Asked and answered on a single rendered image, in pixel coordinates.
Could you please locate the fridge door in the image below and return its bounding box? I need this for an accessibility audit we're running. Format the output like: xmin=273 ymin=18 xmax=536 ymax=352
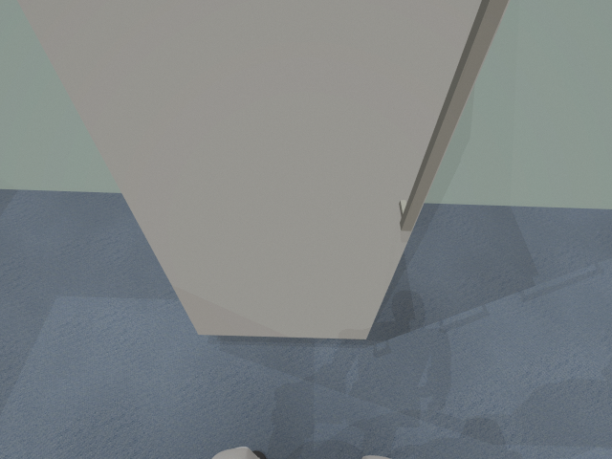
xmin=17 ymin=0 xmax=511 ymax=339

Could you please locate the handle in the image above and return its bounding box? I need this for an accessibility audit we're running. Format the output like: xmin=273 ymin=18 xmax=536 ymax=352
xmin=399 ymin=0 xmax=509 ymax=231

